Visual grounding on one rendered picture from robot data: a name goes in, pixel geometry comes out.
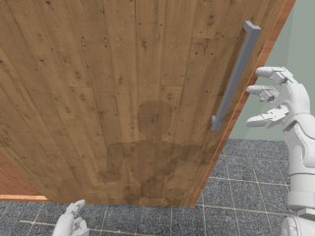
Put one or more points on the left robot hand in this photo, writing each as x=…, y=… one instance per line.
x=67, y=224

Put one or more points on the right robot hand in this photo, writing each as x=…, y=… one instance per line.
x=294, y=98

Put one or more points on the wardrobe door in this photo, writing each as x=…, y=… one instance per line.
x=13, y=181
x=111, y=101

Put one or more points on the robot right upper arm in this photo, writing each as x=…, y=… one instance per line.
x=298, y=226

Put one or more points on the robot right forearm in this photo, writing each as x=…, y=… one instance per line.
x=299, y=136

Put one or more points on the handle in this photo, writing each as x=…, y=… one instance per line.
x=244, y=55

